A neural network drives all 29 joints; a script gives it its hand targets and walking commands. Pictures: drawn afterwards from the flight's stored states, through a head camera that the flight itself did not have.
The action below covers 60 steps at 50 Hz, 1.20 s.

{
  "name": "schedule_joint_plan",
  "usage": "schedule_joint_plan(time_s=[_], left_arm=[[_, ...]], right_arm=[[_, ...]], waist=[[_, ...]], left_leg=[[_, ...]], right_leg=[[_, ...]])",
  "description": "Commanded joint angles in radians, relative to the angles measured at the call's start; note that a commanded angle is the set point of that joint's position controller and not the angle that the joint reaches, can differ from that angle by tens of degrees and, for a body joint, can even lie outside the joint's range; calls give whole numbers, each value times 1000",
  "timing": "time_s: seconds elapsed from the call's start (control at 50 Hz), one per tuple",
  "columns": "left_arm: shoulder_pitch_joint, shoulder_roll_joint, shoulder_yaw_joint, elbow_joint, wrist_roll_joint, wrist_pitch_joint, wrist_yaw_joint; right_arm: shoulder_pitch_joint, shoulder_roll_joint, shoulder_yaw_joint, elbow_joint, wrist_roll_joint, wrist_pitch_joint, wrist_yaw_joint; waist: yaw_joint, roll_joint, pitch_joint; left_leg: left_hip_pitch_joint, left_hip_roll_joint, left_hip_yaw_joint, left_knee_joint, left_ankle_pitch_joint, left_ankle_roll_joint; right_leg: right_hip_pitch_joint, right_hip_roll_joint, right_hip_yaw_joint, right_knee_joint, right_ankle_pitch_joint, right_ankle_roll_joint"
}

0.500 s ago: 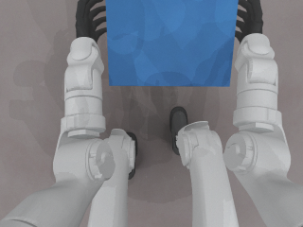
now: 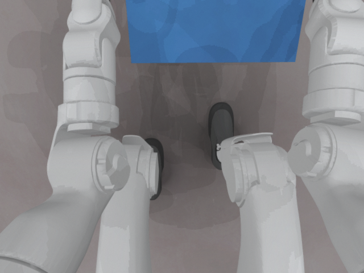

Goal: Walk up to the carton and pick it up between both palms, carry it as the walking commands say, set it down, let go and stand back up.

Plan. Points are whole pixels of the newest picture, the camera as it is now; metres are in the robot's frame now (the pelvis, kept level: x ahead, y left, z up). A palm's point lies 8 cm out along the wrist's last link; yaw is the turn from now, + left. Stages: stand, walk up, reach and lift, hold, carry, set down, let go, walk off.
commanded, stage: set down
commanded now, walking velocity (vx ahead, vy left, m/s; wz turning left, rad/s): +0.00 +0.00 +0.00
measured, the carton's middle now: out of the picture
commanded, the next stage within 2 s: none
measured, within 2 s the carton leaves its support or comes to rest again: rests again in 0.78 s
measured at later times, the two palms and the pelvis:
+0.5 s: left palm out of the picture +0.56 +0.09 -0.24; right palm out of the picture +0.54 -0.25 -0.24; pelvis +0.01 +0.01 -0.03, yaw +0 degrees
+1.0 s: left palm out of the picture +0.56 +0.09 -0.25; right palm out of the picture +0.53 -0.25 -0.25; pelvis +0.01 +0.01 -0.04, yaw +1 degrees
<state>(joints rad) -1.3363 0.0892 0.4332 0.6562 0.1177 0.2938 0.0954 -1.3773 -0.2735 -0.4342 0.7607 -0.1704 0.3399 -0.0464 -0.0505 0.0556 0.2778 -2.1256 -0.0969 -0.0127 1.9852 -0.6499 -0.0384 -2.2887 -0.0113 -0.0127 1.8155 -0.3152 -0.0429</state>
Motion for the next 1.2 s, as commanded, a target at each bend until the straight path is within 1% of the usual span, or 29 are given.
schedule_joint_plan(time_s=[0.0, 0.04, 0.08, 0.1, 0.12, 0.16, 0.18, 0.2, 0.22, 0.26, 0.3, 0.34, 0.38, 0.44, 0.5, 0.54, 0.58, 0.64, 0.68, 0.74, 0.8, 0.84, 0.88, 0.96, 1.0, 1.08, 1.18], left_arm=[[-772, -662, -593, -6, -255, -47, -239], [-762, -659, -591, 16, -251, -44, -238], [-755, -662, -593, 26, -251, -39, -240], [-756, -663, -598, 29, -251, -36, -241], [-767, -660, -605, 18, -253, -37, -238], [-790, -642, -612, -7, -258, -45, -232], [-806, -635, -618, -24, -262, -50, -228], [-821, -625, -627, -44, -267, -57, -224], [-834, -629, -632, -67, -280, -66, -220], [-826, -651, -640, -55, -296, -77, -216], [-774, -688, -643, 13, -295, -76, -217], [-728, -712, -634, 61, -283, -73, -220], [-707, -721, -621, 81, -271, -71, -222], [-723, -712, -609, 63, -266, -77, -220], [-765, -690, -608, 34, -274, -88, -211], [-773, -680, -603, 43, -277, -93, -207], [-756, -670, -587, 73, -266, -93, -208], [-722, -663, -557, 123, -241, -89, -216], [-706, -664, -538, 141, -230, -89, -222], [-712, -661, -530, 137, -229, -95, -222], [-742, -656, -552, 98, -248, -108, -212], [-753, -652, -569, 88, -257, -114, -205], [-748, -650, -575, 94, -253, -115, -202], [-728, -655, -566, 116, -243, -112, -200], [-719, -652, -562, 121, -238, -111, -198], [-702, -649, -550, 138, -231, -112, -202], [-681, -635, -533, 158, -217, -113, -209]], right_arm=[[-721, 653, 525, -61, 279, -87, 249], [-694, 662, 522, -12, 283, -79, 254], [-691, 666, 525, 3, 286, -72, 262], [-703, 666, 527, -6, 289, -71, 266], [-721, 668, 532, -29, 303, -75, 268], [-738, 662, 534, -39, 327, -83, 270], [-732, 660, 532, -23, 336, -85, 271], [-717, 659, 527, -2, 342, -88, 271], [-710, 652, 524, 3, 346, -93, 271], [-698, 643, 519, 11, 347, -104, 271], [-672, 642, 517, 37, 337, -111, 274], [-643, 643, 504, 72, 321, -114, 280], [-633, 643, 495, 90, 311, -115, 288], [-650, 637, 488, 83, 315, -124, 295], [-692, 620, 497, 54, 333, -137, 292], [-713, 613, 505, 48, 345, -145, 287], [-705, 606, 502, 73, 347, -147, 283], [-678, 610, 481, 126, 328, -143, 287], [-669, 610, 470, 139, 318, -144, 289], [-688, 598, 466, 116, 319, -155, 288], [-710, 581, 478, 83, 335, -170, 281], [-698, 575, 476, 92, 342, -176, 277], [-676, 569, 463, 118, 341, -178, 279], [-651, 554, 439, 157, 324, -177, 290], [-645, 548, 432, 163, 321, -180, 293], [-628, 549, 422, 180, 308, -179, 297], [-602, 545, 405, 209, 292, -178, 300]], waist=[[-72, -55, -1370], [-69, -55, -1357], [-65, -54, -1365], [-69, -45, -1380], [-61, -36, -1407], [-46, -24, -1395], [-40, -11, -1379], [-41, 1, -1367], [-54, 3, -1364], [-79, 9, -1334], [-98, 5, -1289], [-106, 7, -1220], [-103, 12, -1166], [-99, 21, -1142], [-94, 25, -1154], [-94, 17, -1152], [-89, 14, -1109], [-85, 9, -1001], [-85, 9, -950], [-86, 12, -945], [-98, 14, -1008], [-107, 28, -1026], [-111, 50, -1001], [-123, 70, -928], [-121, 77, -905], [-125, 71, -860], [-120, 72, -805]], left_leg=[[138, -52, 68, -120, 151, 25], [140, -51, 72, -102, 142, 25], [153, -48, 75, -84, 140, 27], [184, -47, 75, -75, 142, 30], [208, -45, 78, -63, 160, 31], [203, -43, 79, -46, 186, 33], [203, -43, 78, -38, 194, 32], [213, -41, 74, -31, 205, 30], [223, -42, 67, -21, 230, 29], [206, -47, 58, -11, 266, 25], [164, -49, 55, -10, 261, 22], [137, -49, 50, -14, 248, 21], [137, -51, 45, -14, 238, 21], [166, -53, 40, -11, 234, 23], [179, -53, 39, -3, 241, 24], [171, -53, 40, 3, 236, 26], [148, -51, 43, 6, 214, 27], [98, -49, 44, 3, 164, 31], [77, -48, 44, 2, 147, 34], [72, -48, 42, 7, 158, 35], [102, -49, 35, 20, 210, 33], [121, -48, 33, 24, 233, 28], [142, -46, 30, 20, 240, 24], [154, -44, 24, 16, 226, 20], [152, -44, 24, 15, 220, 20], [122, -43, 24, 19, 204, 22], [82, -39, 30, 21, 176, 23]], right_leg=[[1169, 47, 37, 94, 287, 38], [1178, 48, 39, 112, 288, 37], [1181, 48, 36, 134, 285, 37], [1173, 47, 34, 141, 278, 35], [1181, 49, 34, 150, 293, 33], [1187, 51, 40, 170, 331, 31], [1178, 51, 45, 179, 341, 27], [1163, 50, 48, 189, 353, 25], [1158, 48, 49, 200, 377, 23], [1165, 45, 54, 218, 444, 18], [1175, 40, 56, 225, 471, 15], [1138, 37, 55, 225, 452, 13], [1084, 38, 49, 225, 414, 12], [1024, 39, 41, 228, 375, 10], [1023, 37, 44, 235, 379, 10], [1036, 35, 47, 239, 383, 13], [1029, 36, 51, 236, 367, 15], [980, 36, 54, 228, 309, 16], [958, 37, 58, 223, 286, 14], [956, 36, 61, 226, 296, 12], [981, 37, 62, 242, 354, 11], [984, 36, 61, 250, 383, 11], [939, 36, 56, 250, 372, 10], [860, 32, 48, 247, 324, 6], [841, 31, 48, 247, 309, 4], [835, 31, 53, 246, 297, 2], [821, 30, 62, 243, 276, 0]])
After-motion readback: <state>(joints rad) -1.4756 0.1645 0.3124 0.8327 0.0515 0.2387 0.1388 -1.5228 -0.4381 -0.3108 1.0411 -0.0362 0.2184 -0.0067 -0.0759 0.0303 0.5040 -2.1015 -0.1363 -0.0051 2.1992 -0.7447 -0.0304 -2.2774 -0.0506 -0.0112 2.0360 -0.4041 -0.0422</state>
